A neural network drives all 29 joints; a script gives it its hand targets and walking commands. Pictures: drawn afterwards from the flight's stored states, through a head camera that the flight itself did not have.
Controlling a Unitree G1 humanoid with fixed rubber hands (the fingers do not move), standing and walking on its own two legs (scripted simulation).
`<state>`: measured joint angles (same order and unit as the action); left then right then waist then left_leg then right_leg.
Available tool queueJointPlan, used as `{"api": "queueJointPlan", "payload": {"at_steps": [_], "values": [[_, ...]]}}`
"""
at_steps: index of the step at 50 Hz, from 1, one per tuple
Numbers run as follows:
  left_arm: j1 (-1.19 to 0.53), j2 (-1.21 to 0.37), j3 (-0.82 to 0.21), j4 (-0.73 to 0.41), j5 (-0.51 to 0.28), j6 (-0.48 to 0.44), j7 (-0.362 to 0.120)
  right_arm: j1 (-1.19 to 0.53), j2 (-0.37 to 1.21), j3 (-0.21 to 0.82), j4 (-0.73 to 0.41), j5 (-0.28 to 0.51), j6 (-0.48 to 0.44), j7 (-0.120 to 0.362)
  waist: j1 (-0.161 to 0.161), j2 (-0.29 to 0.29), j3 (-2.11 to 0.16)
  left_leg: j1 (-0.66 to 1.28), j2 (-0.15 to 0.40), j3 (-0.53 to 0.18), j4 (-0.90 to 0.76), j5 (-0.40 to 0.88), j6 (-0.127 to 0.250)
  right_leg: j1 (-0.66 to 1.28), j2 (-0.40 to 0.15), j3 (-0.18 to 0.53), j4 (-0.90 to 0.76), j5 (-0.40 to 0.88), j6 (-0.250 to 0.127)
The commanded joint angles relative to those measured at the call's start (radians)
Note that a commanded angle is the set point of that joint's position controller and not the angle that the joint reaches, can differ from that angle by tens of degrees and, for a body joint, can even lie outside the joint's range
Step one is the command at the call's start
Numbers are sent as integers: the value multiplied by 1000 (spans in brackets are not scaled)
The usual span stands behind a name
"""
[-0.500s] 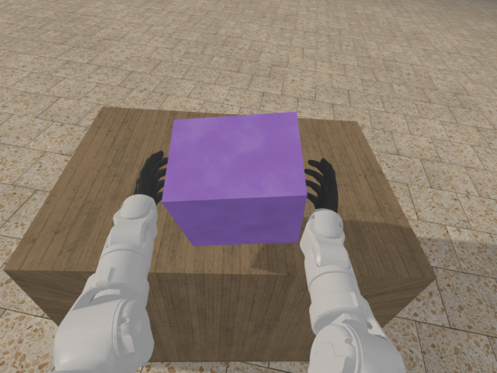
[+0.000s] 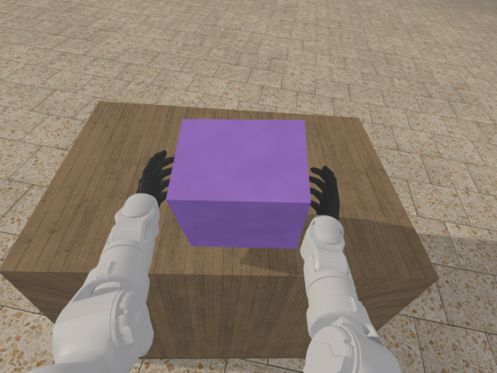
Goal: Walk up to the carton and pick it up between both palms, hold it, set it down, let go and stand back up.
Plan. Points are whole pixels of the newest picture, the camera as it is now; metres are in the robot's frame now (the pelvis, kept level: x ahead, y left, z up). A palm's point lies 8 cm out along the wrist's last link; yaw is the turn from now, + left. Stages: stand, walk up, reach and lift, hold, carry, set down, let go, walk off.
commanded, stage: set down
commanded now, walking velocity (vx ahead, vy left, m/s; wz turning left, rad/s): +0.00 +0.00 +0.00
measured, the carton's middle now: (243, 188) +0.44 -0.03 +0.06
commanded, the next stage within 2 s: none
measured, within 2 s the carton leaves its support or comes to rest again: neither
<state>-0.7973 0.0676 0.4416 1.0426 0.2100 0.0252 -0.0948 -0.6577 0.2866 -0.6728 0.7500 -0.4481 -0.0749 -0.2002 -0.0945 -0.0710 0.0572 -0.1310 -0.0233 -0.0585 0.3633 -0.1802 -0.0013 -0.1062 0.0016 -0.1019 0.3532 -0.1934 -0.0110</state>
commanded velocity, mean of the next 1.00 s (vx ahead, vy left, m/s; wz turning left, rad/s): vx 0.00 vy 0.00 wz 0.00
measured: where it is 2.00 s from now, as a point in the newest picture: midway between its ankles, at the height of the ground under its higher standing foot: outside the picture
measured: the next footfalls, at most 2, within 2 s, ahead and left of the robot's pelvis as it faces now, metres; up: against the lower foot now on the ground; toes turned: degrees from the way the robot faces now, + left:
none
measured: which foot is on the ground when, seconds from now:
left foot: down 0.00-1.00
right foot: down 0.00-1.00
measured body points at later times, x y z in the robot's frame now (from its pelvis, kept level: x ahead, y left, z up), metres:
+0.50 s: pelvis +0.02 +0.00 +0.00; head +0.06 +0.04 +0.45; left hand +0.46 +0.13 +0.05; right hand +0.39 -0.17 +0.06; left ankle +0.01 +0.12 -0.75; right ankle +0.00 -0.10 -0.74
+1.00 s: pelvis +0.04 +0.01 +0.00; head +0.10 +0.05 +0.44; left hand +0.48 +0.14 +0.02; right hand +0.39 -0.16 +0.02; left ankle +0.01 +0.12 -0.75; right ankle +0.00 -0.10 -0.74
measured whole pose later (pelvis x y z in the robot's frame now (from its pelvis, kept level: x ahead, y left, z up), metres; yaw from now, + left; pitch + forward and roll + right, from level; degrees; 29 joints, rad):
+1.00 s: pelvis +0.04 +0.01 +0.00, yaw +0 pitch +7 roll -1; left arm -0.83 0.08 0.47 1.17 0.26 -0.16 -0.09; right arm -0.62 0.27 -0.74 0.92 -0.48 -0.31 -0.21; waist -0.10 -0.07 0.00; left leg -0.27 -0.02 -0.06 0.36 -0.21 0.01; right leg -0.25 0.00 -0.10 0.35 -0.20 0.02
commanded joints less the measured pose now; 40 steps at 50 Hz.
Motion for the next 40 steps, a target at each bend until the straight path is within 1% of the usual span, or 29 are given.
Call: {"api": "queueJointPlan", "payload": {"at_steps": [1, 2, 4, 6, 11, 13, 15, 16, 17, 19, 21, 23, 26, 29, 30, 32, 34, 37, 38, 40], "values": [[-810, -385, -163, -107, 119, -134, -182, -591, 536, 374, 39, -94, -84, 159, -15, 66, -622, -251, 5, 170, -125, -37, 18, 451, -56, 65, 54, 539, 124], [-821, -382, -157, -101, 123, -137, -184, -591, 536, 366, 42, -99, -82, 158, -17, 66, -621, -257, 5, 168, -127, -44, 19, 449, -55, 64, 56, 540, 125], [-806, -376, -146, -89, 134, -140, -184, -584, 541, 365, 43, -101, -85, 157, -9, 65, -623, -269, 4, 170, -123, -42, 21, 457, -58, 67, 61, 561, 126], [-807, -372, -141, -78, 138, -146, -185, -580, 543, 356, 52, -109, -90, 154, -16, 63, -622, -278, 4, 168, -122, -40, 21, 458, -59, 67, 66, 581, 128], [-802, -365, -129, -54, 150, -158, -187, -570, 548, 348, 58, -115, -102, 148, -13, 58, -648, -289, 3, 166, -117, -23, 20, 464, -63, 66, 72, 624, 132], [-806, -367, -128, -45, 155, -163, -187, -573, 546, 342, 56, -118, -109, 147, -13, 66, -661, -286, 4, 166, -113, -6, 17, 458, -61, 64, 74, 634, 130], [-805, -374, -137, -47, 156, -174, -182, -568, 554, 344, 63, -122, -122, 146, -14, 75, -689, -283, 3, 165, -104, 27, 10, 458, -59, 62, 84, 668, 130], [-804, -373, -133, -44, 159, -178, -181, -569, 554, 345, 68, -120, -127, 145, -7, 74, -698, -282, 5, 166, -101, 43, 11, 461, -59, 63, 85, 683, 130], [-808, -376, -139, -41, 159, -181, -180, -567, 551, 339, 77, -120, -132, 144, -15, 77, -703, -280, 6, 163, -98, 55, 6, 452, -57, 59, 85, 686, 129], [-797, -374, -143, -29, 162, -187, -177, -564, 550, 338, 81, -123, -142, 143, -18, 81, -710, -279, 5, 164, -90, 79, 3, 447, -55, 58, 89, 713, 127], [-784, -379, -144, -17, 167, -194, -175, -560, 551, 338, 89, -119, -155, 141, -14, 84, -725, -277, 6, 162, -81, 112, -2, 448, -54, 57, 91, 735, 127], [-778, -379, -149, -6, 169, -197, -174, -555, 548, 334, 100, -123, -160, 138, -21, 84, -721, -271, 6, 161, -77, 130, -5, 438, -52, 54, 91, 750, 125], [-774, -381, -153, 1, 175, -201, -173, -547, 541, 329, 114, -122, -172, 133, -26, 94, -725, -260, 8, 158, -66, 167, -13, 425, -48, 50, 92, 760, 122], [-764, -389, -154, 13, 178, -210, -168, -549, 537, 328, 117, -119, -191, 133, -23, 95, -743, -249, 9, 155, -49, 220, -19, 409, -43, 46, 91, 776, 119], [-762, -390, -158, 15, 176, -215, -167, -546, 536, 328, 124, -121, -197, 132, -25, 98, -744, -249, 9, 153, -43, 241, -23, 404, -43, 45, 94, 787, 120], [-747, -396, -156, 25, 187, -218, -163, -544, 533, 327, 139, -115, -211, 131, -18, 109, -746, -236, 12, 151, -33, 281, -28, 388, -39, 44, 93, 786, 116], [-738, -410, -173, 27, 185, -225, -159, -539, 530, 329, 149, -111, -229, 130, -26, 120, -756, -213, 15, 146, -16, 335, -37, 354, -31, 38, 91, 793, 112], [-706, -420, -172, 40, 197, -230, -155, -530, 522, 328, 172, -111, -255, 129, -18, 131, -751, -190, 19, 145, 5, 405, -47, 327, -25, 35, 89, 793, 108], [-705, -424, -180, 42, 198, -233, -152, -529, 521, 328, 179, -109, -263, 128, -22, 137, -755, -182, 20, 142, 10, 419, -50, 314, -23, 33, 84, 786, 105], [-686, -435, -183, 50, 203, -236, -149, -528, 517, 327, 188, -108, -281, 128, -21, 136, -760, -164, 23, 141, 23, 461, -55, 293, -18, 29, 82, 791, 101]]}}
